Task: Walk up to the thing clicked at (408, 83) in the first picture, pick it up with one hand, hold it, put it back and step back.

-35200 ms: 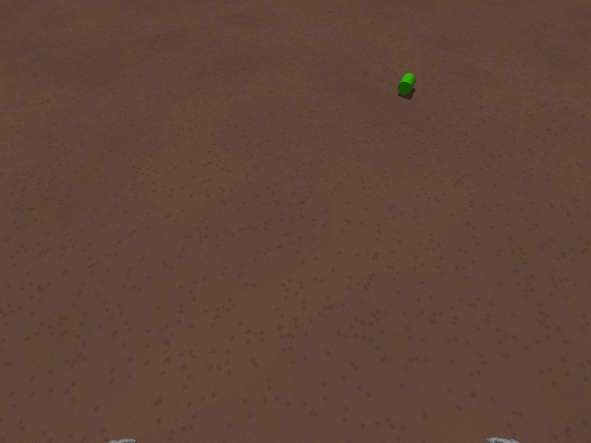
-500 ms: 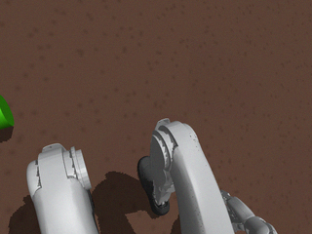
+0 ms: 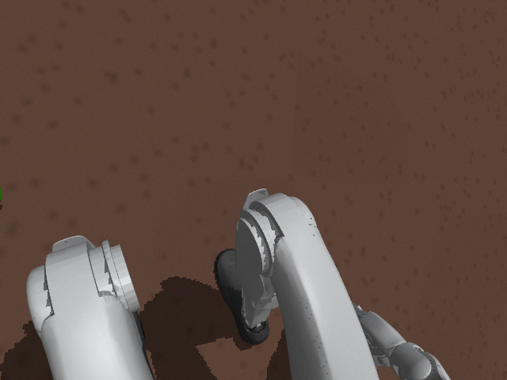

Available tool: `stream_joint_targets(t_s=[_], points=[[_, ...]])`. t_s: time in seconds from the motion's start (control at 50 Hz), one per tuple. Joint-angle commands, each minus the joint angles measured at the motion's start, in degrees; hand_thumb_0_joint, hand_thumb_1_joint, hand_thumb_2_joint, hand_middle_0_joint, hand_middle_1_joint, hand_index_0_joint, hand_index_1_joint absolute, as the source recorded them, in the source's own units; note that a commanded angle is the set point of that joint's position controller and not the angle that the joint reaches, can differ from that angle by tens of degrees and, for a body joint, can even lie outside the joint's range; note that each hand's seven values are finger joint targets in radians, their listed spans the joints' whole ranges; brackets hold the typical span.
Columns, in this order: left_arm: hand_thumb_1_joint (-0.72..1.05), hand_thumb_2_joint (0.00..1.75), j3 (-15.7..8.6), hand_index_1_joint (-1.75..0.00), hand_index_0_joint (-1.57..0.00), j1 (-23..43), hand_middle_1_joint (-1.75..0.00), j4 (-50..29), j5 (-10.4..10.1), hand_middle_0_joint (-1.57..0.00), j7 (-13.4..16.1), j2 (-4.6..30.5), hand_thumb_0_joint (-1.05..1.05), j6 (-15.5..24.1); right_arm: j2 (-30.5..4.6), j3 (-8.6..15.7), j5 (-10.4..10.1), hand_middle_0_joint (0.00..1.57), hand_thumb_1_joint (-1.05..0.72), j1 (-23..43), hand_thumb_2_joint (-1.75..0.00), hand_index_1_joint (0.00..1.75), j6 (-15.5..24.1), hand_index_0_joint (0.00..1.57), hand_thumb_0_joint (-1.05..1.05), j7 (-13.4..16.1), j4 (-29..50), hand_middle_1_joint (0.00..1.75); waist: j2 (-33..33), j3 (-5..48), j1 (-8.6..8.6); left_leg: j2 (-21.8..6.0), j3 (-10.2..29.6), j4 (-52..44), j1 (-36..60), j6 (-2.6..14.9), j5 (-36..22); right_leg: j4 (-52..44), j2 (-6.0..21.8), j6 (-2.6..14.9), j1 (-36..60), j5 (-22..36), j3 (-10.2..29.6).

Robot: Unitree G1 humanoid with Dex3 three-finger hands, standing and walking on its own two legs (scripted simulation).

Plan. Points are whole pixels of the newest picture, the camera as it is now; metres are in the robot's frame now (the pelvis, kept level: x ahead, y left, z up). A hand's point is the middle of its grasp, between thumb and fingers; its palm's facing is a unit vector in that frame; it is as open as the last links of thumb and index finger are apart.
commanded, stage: rest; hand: left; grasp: from above
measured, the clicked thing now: out of the picture +0.41 +0.36 -0.26
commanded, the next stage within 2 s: open in 0.02 s
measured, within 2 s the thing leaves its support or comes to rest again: rests again in 0.60 s
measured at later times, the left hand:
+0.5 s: hand out of the picture +0.40 +0.35 -0.23, palm faces -0.44 -0.18 -0.88, open 11.3 cm
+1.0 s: hand out of the picture +0.41 +0.35 -0.23, palm faces -0.44 -0.19 -0.88, open 13.5 cm
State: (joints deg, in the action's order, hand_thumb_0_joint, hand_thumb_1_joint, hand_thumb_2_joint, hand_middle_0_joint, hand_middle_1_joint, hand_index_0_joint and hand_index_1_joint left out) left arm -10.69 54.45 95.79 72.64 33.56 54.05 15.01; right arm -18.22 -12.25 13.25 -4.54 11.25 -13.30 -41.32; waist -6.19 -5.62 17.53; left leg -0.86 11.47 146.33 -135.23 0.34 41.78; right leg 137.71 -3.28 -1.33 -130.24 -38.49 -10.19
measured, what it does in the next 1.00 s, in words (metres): stands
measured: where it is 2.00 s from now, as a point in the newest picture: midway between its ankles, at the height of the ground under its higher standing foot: (193, 338)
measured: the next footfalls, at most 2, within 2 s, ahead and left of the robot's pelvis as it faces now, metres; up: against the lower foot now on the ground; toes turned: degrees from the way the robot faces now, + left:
none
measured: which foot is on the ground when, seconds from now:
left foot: down 0.00-1.00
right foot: down 0.00-1.00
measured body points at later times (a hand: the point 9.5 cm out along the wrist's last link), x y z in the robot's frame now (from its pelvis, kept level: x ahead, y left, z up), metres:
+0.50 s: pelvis -0.01 +0.00 +0.00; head +0.25 +0.13 +0.35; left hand +0.42 +0.36 -0.18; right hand +0.08 -0.26 -0.07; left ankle +0.06 +0.12 -0.27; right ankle +0.11 -0.11 -0.27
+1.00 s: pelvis +0.00 +0.00 +0.00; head +0.26 +0.12 +0.35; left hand +0.43 +0.36 -0.18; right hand +0.07 -0.26 -0.06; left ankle +0.06 +0.12 -0.27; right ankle +0.11 -0.11 -0.27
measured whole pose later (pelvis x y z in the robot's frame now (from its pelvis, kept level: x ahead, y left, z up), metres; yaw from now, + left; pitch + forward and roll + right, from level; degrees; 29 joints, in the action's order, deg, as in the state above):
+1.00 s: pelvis +0.00 +0.00 +0.00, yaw -1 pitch +28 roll -13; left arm -9.6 55.6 96.8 71.9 32.9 57.1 15.4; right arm -19.5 -14.8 14.1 -4.3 12.2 -13.7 -39.1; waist -7.3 -6.9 18.5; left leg -1.0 12.6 146.0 -134.3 0.2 41.4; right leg 136.5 -3.7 -1.5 -129.0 -37.6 -11.1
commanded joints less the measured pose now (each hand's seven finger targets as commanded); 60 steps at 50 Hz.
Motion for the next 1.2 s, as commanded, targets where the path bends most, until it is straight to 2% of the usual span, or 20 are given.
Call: stream_joint_targets(t_s=[0.0, 0.1, 0.14, 0.22, 0.24, 0.26, 0.28, 0.32, 0.38, 0.48, 0.58, 0.6, 0.78, 0.8, 0.9, 1.0, 1.02, 1.06, 1.1, 1.18], points=[[0.73, 0.83, -0.49, -0.55, -1.12, 14.56, -0.49, -5.74, -0.64, -1.17, 2.84, 16.14, 0.0, 0.05, -17.64, 4.61, -0.24, 0.2, -0.89, -11.06, -0.9, 0.3, 0.38, 0.2, 0.0, 0.7, 0.19, 0.3, 25.45, 38.14, 0.94, -0.55, -4.92, -14.31, 27.29, 0.87, -14.04, -11.8, -2.05, 2.71, 21.25, 14.9, -3.51], [0.72, 0.83, 0.11, -0.56, -1.11, 14.15, -0.51, -4.71, -0.8, -1.15, 2.97, 16.29, 0.0, 0.83, -18.02, 4.21, -0.11, 0.2, -0.89, -9.31, -0.9, 0.3, 0.5, 0.2, 0.0, 0.94, 0.77, 0.3, 25.66, 36.58, 0.78, -0.78, -4.08, -15.42, 27.15, 0.64, -11.75, -11.88, -2.38, 2.91, 20.17, 12.56, -4.04], [0.56, 0.89, -0.99, -0.63, -0.95, 14.27, -0.57, -5.43, -0.34, -0.99, 3.31, 17.97, 0.0, 0.85, -17.92, 4.16, 0.02, 0.2, -0.89, -9.33, -0.9, 0.3, 0.43, 0.2, 0.0, 0.99, 0.8, 0.3, 26.67, 37.75, 0.36, -0.92, -4.16, -15.21, 27.99, 0.51, -13.33, -11.84, -2.49, 2.97, 21.73, 14.03, -3.62], [0.24, 0.85, 1.24, -0.64, -0.73, 14.53, -0.58, -4.85, -0.08, -0.78, 3.51, 15.95, 0.0, 0.79, -17.38, 3.5, 0.27, 0.2, -0.89, -9.91, -0.9, 0.3, 0.46, 0.2, 0.0, 0.8, -0.32, 0.3, 27.84, 36.24, 1.16, -0.93, -4.26, -15.04, 28.13, 0.4, -14.24, -11.41, -2.55, 2.94, 20.92, 15.11, -3.76], [0.19, 0.84, -1.21, -0.65, -0.69, 15.33, -0.61, -6.42, -0.44, -0.73, 4.01, 18.56, 0.0, 1.06, -18.41, 3.58, 0.57, 0.2, -0.88, -9.34, -0.9, 0.3, 0.49, 0.2, 0.0, 0.9, 0.99, 0.3, 26.99, 38.45, 1.22, -0.94, -3.87, -15.19, 28.69, 0.46, -14.98, -11.76, -2.59, 2.7, 22.39, 15.67, -4.3], [0.13, 0.85, 0.53, -0.66, -0.64, 14.44, -0.61, -4.46, 0.13, -0.69, 3.83, 16.79, 0.0, 0.8, -17.95, 3.6, 0.2, 0.2, -0.89, -9.27, -0.9, 0.3, 0.53, 0.2, 0.0, 0.86, 0.41, 0.3, 27.1, 37.07, 1.07, -0.96, -4.0, -14.97, 28.45, 0.36, -14.86, -11.22, -2.46, 2.88, 21.0, 15.62, -4.07], [0.1, 0.86, -0.53, -0.67, -0.62, 15.4, -0.61, -4.7, -0.06, -0.67, 3.9, 18.12, 0.0, 0.87, -18.35, 3.62, 0.5, 0.2, -0.88, -9.6, -0.9, 0.3, 0.64, 0.2, 0.0, 0.75, 0.89, 0.3, 26.47, 36.61, 2.08, -0.99, -3.93, -14.73, 28.13, 0.51, -15.09, -11.41, -2.45, 2.65, 21.53, 15.88, -4.35], [0.04, 0.87, -1.78, -0.69, -0.57, 14.65, -0.64, -5.4, 0.27, -0.62, 4.37, 19.13, 0.0, 0.94, -18.66, 3.8, 0.49, 0.2, -0.89, -9.71, -0.9, 0.3, 0.5, 0.2, 0.0, 0.92, 0.96, 0.3, 27.07, 37.4, 1.27, -0.99, -3.84, -15.14, 28.72, 0.37, -15.25, -11.32, -2.43, 2.77, 21.48, 15.86, -4.35], [-0.02, 0.86, 0.85, -0.74, -0.51, 17.01, -0.72, -4.37, 0.57, -0.53, 4.23, 16.99, 0.0, 0.94, -18.34, 3.37, 0.72, 0.2, -0.89, -8.8, -0.9, 0.3, 1.13, 0.2, 0.0, 0.5, 0.91, 0.3, 26.51, 34.82, 2.64, -1.16, -3.93, -14.55, 26.8, 0.63, -11.54, -11.89, -2.66, 2.79, 20.18, 13.14, -4.02], [-0.13, 0.84, 0.48, -0.79, -0.4, 15.97, -0.78, -6.89, -0.2, -0.41, 5.07, 17.76, 0.0, 0.67, -18.29, 3.34, 0.61, 0.2, -0.88, -9.24, -0.9, 0.3, 1.41, 0.2, 0.0, 0.41, -0.12, 0.3, 29.9, 36.65, 0.72, -1.16, -3.66, -16.15, 29.11, 0.04, -12.3, -11.56, -2.59, 3.03, 19.82, 13.19, -4.43], [-0.24, 0.85, 2.28, -0.85, -0.3, 16.26, -0.86, -3.79, -0.25, -0.29, 4.44, 15.56, 0.0, -0.31, -18.76, 3.25, 0.62, 0.2, -0.88, -9.45, -0.89, 0.3, 1.58, 0.2, 0.0, 0.06, 0.26, 0.3, 27.46, 34.49, 2.45, -1.2, -3.15, -15.75, 27.5, 0.34, -11.87, -11.62, -2.57, 2.83, 18.62, 13.31, -4.83], [-0.27, 0.84, 2.63, -0.85, -0.27, 15.57, -0.86, -3.29, -0.86, -0.26, 4.32, 15.13, 0.0, -0.59, -18.47, 3.25, 0.34, 0.2, -0.88, -9.47, -0.9, 0.3, 1.58, 0.2, 0.0, 0.1, -0.39, 0.3, 27.58, 34.72, 1.48, -1.13, -3.1, -16.11, 27.7, 0.24, -11.69, -11.59, -2.52, 3.02, 18.28, 13.07, -4.5], [-0.41, 0.94, 2.43, -0.95, -0.16, 14.7, -0.94, -2.76, -1.4, -0.16, 1.8, 15.72, 0.0, -0.76, -18.9, 2.79, 0.34, 0.2, -0.88, -9.05, -0.9, 0.3, 1.6, 0.2, 0.0, 0.19, 2.2, 0.3, 27.23, 33.99, 2.03, -0.91, -3.3, -16.33, 27.08, 0.36, -11.46, -11.87, -2.35, 2.92, 19.62, 12.81, -4.26], [-0.41, 0.95, 0.54, -0.96, -0.15, 14.47, -0.97, -3.57, -1.88, -0.15, 2.03, 17.74, 0.0, -0.52, -19.22, 2.97, 0.38, 0.2, -0.88, -9.56, -0.9, 0.3, 1.31, 0.2, 0.0, 0.38, 1.64, 0.3, 26.38, 35.44, 1.44, -1.03, -3.08, -16.41, 27.19, 0.42, -11.74, -12.19, -2.46, 2.81, 20.76, 13.03, -4.37], [-0.47, 0.98, -0.36, -0.99, -0.09, 13.57, -0.99, -4.71, -1.33, -0.09, 1.76, 18.29, 0.0, 0.34, -19.04, 3.12, 0.45, 0.2, -0.88, -10.42, -0.9, 0.3, 1.1, 0.2, 0.0, 0.43, 1.38, 0.3, 27.03, 36.43, 1.71, -1.08, -3.41, -15.87, 28.78, 0.19, -14.28, -12.16, -2.53, 2.8, 22.42, 15.08, -4.16], [-0.49, 0.97, 0.9, -1.01, -0.07, 13.48, -1.02, -4.4, -1.01, -0.06, 1.74, 17.08, 0.0, 0.76, -18.69, 2.94, 0.66, 0.2, -0.88, -9.75, -0.9, 0.3, 1.06, 0.2, 0.0, 0.24, 1.82, 0.3, 26.78, 36.26, 2.06, -1.16, -3.62, -14.94, 28.71, 0.22, -14.52, -11.92, -2.55, 2.68, 22.13, 15.49, -4.38], [-0.48, 1.0, -0.71, -1.03, -0.07, 13.84, -1.03, -6.72, -0.93, -0.07, 2.03, 18.7, 0.0, 0.98, -19.29, 3.34, 0.78, 0.2, -0.88, -10.53, -0.9, 0.3, 0.93, 0.2, 0.0, 0.37, 1.41, 0.3, 28.18, 37.9, 1.69, -1.12, -3.81, -15.15, 30.08, 0.1, -16.07, -12.17, -2.51, 2.6, 23.09, 16.69, -4.47], [-0.48, 0.97, 2.0, -1.02, -0.07, 15.46, -1.04, -5.49, -1.26, -0.06, 1.79, 16.08, 0.0, 1.03, -18.42, 2.73, 0.8, 0.2, -0.88, -9.62, -0.9, 0.3, 1.26, 0.2, 0.0, 0.06, 1.7, 0.3, 27.36, 35.13, 2.71, -1.25, -3.61, -14.74, 28.39, 0.35, -13.97, -12.32, -2.52, 2.58, 21.65, 15.28, -4.46], [-0.48, 0.98, -0.94, -1.02, -0.06, 13.69, -1.03, -6.34, -1.15, -0.05, 2.48, 19.52, 0.0, 1.02, -19.56, 3.34, 0.4, 0.2, -0.88, -9.96, -0.89, 0.3, 1.22, 0.2, 0.0, 0.26, 1.52, 0.3, 27.7, 35.81, 1.15, -1.11, -3.68, -15.47, 28.33, 0.28, -14.07, -12.6, -2.52, 2.7, 22.0, 14.85, -4.35], [-0.51, 0.97, -0.68, -0.98, -0.08, 11.42, -1.01, -7.67, -1.11, -0.06, 2.17, 18.21, 0.0, 0.95, -18.76, 3.44, 0.8, 0.2, -0.9, -9.6, -0.9, 0.3, 1.17, 0.2, 0.0, 0.05, 2.18, 0.3, 27.82, 37.46, 0.35, -1.06, -3.9, -15.66, 29.06, 0.24, -14.67, -12.45, -2.71, 2.79, 23.17, 15.2, -4.29]])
